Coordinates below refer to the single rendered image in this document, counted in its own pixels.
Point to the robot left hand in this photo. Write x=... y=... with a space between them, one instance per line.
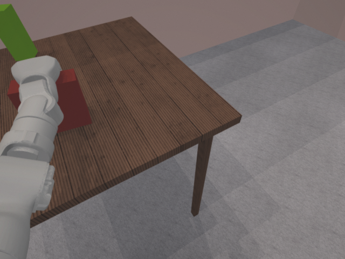
x=44 y=64

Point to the sponge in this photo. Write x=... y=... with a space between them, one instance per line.
x=70 y=100

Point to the left robot forearm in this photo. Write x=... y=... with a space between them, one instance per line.
x=35 y=126

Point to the left robot upper arm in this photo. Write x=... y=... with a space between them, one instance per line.
x=25 y=186

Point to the table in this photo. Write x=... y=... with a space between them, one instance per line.
x=145 y=105

